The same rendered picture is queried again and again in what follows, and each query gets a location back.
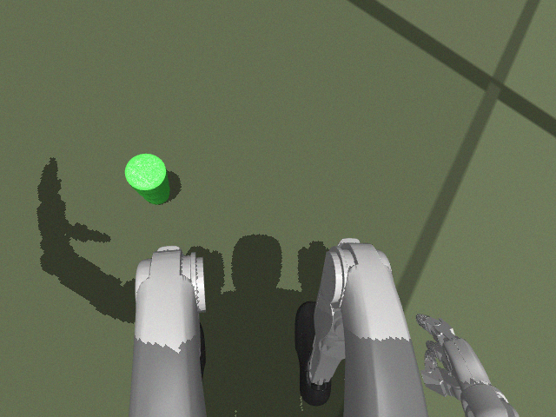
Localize right robot arm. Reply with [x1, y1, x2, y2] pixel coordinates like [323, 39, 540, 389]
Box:
[460, 384, 519, 417]

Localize cup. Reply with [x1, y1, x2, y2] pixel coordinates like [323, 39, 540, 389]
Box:
[125, 154, 170, 205]

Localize right robot hand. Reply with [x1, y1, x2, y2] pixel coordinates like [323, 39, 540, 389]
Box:
[416, 314, 492, 400]

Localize right robot foot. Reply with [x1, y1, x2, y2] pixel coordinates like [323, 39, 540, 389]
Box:
[295, 301, 331, 406]

